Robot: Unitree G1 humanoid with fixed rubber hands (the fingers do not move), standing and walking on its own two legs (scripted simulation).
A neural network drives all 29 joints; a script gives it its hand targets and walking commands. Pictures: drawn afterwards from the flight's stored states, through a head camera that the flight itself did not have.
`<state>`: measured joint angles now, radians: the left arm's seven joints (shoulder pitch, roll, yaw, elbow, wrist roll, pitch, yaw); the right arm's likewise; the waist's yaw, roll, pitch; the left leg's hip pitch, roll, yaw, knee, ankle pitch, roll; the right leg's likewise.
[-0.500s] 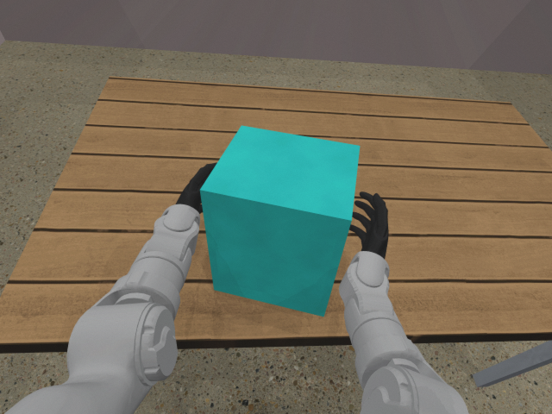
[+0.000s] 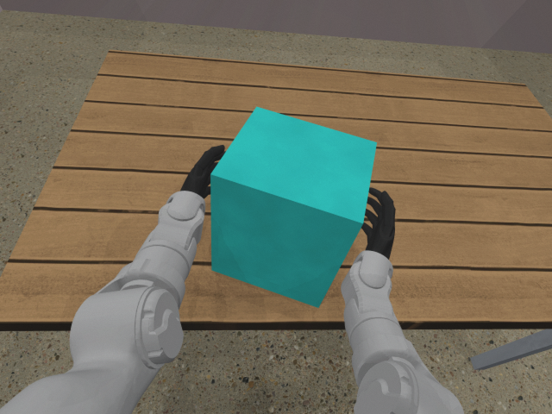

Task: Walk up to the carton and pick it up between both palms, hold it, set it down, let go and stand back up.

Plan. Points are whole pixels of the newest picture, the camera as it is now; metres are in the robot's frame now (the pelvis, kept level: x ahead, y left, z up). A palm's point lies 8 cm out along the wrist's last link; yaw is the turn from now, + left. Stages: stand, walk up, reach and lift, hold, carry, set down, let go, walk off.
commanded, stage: set down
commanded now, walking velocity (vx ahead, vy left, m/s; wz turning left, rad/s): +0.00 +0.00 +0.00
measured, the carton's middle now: (288, 210) +0.43 -0.09 +0.01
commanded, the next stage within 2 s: none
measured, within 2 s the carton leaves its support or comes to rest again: rests again in 0.90 s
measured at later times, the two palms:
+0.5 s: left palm (198, 191) +0.46 +0.05 +0.04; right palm (375, 244) +0.34 -0.21 +0.03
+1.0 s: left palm (187, 183) +0.49 +0.07 +0.02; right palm (372, 234) +0.36 -0.21 +0.02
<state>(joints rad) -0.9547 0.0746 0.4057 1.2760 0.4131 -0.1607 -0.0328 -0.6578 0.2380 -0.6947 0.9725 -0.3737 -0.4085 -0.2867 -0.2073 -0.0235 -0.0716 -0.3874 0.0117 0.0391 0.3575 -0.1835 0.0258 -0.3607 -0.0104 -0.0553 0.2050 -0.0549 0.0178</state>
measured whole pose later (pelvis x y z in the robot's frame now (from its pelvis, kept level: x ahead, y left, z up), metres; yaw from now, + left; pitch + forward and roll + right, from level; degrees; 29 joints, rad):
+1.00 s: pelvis +0.01 +0.01 -0.01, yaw -3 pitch +21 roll -3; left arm -0.98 0.22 0.10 1.38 0.01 -0.19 0.00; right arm -0.74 0.07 -0.25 1.15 0.03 -0.31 -0.30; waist -0.24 0.02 -0.21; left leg -0.62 0.04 0.06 0.54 -0.28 0.03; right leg -0.60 0.01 -0.03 0.37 -0.13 0.03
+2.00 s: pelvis -0.02 +0.00 +0.00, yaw -4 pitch +7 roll -2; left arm -1.02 0.40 -0.05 1.11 -0.19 0.19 -0.10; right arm -0.80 0.02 -0.11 0.76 0.25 0.17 -0.39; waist -0.25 -0.03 -0.08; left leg -0.35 0.03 0.03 0.45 -0.22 0.01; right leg -0.36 0.01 -0.02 0.29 -0.06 0.01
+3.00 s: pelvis -0.01 +0.02 -0.01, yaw -4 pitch +0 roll -2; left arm -0.29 0.42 -0.06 0.28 -0.29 0.29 -0.13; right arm -0.13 0.00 -0.03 0.09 0.20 0.25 -0.38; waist -0.08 0.00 0.07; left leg -0.21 0.01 0.04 0.50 -0.29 0.04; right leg -0.23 0.00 -0.01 0.35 -0.13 0.03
